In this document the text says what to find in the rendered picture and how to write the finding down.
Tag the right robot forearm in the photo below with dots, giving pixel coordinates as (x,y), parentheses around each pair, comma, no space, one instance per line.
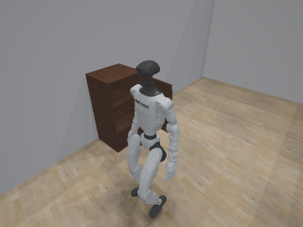
(135,124)

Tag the robot right hand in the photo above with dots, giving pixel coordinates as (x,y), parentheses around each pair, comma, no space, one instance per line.
(130,134)

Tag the left robot forearm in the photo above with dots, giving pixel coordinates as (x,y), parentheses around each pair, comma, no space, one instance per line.
(173,144)

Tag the right robot foot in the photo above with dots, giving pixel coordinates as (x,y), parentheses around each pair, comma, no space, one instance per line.
(134,192)

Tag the robot left hand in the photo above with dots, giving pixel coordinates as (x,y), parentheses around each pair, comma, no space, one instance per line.
(170,168)

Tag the robot torso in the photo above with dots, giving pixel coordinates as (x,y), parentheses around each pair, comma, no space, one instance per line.
(149,117)

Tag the right robot upper arm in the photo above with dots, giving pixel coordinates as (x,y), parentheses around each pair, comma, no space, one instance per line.
(133,89)

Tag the cupboard door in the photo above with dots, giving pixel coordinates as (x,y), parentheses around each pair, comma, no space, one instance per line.
(165,88)

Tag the left robot upper arm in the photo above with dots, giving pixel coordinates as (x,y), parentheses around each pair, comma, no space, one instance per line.
(166,106)

